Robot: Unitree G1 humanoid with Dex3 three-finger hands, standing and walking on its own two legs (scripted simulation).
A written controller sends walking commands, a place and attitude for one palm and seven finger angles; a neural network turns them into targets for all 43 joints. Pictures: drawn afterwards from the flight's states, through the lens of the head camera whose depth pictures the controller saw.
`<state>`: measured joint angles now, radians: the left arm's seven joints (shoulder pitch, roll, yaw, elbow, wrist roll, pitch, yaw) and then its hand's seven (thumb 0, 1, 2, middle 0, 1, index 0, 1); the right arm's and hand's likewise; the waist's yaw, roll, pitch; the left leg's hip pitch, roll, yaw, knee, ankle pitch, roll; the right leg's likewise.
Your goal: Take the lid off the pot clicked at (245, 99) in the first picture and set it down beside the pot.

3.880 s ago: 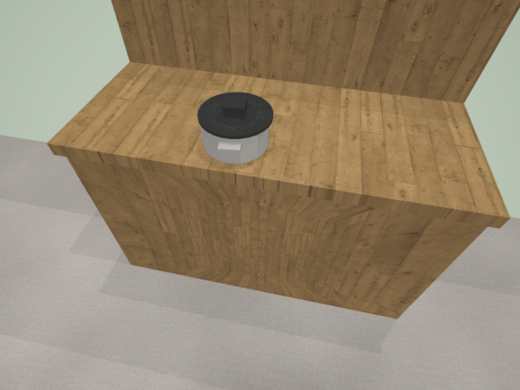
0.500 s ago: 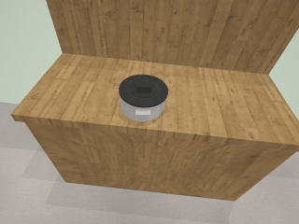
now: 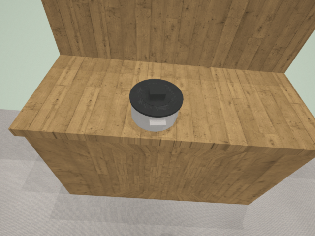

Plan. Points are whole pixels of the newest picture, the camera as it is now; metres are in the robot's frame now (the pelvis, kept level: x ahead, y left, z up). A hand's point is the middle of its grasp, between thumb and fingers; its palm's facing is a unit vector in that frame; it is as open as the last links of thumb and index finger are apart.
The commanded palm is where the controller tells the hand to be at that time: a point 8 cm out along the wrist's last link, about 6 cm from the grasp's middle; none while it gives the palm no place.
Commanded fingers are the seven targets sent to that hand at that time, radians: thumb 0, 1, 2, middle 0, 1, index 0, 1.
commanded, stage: look again from close up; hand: left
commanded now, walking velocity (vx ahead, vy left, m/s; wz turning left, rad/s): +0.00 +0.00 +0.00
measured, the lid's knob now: (156, 91) +0.54 +0.03 +0.05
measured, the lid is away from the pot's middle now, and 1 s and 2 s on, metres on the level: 0.00 0.00 0.00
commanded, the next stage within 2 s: shuffle to correct the standing spot in 1.04 s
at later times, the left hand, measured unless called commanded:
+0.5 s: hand out of the picture +0.00 +0.14 -0.18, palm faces +0.05 -0.99 -0.14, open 7.3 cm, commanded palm none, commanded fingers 0.00 0.90 0.90 -0.20 -0.30 -0.20 -0.30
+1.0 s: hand out of the picture -0.01 +0.13 -0.18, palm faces +0.05 -0.99 -0.14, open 7.3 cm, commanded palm none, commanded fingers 0.00 0.90 0.90 -0.20 -0.30 -0.20 -0.30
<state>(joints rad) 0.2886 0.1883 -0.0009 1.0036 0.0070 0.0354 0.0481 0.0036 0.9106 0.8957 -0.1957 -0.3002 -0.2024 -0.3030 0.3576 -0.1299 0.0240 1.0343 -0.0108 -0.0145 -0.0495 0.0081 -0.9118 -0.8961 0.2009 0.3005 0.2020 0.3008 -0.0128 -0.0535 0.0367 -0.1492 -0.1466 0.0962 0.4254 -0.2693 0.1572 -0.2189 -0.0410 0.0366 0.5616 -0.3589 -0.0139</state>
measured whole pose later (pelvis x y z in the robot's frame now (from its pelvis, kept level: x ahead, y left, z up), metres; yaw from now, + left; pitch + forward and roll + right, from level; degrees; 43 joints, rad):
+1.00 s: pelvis +0.01 -0.02 +0.01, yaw +1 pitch -1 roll -1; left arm 0.34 0.13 -0.02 1.08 0.00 0.00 0.05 0.00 0.91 0.90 -0.20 -0.30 -0.20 -0.30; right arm 0.31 -0.12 0.02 1.11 0.00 -0.02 -0.05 0.01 -0.92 -0.90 0.20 0.30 0.20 0.30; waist 0.01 -0.03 0.04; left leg -0.12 -0.10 0.06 0.41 -0.27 0.12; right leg -0.14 0.00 0.01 0.43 -0.27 0.01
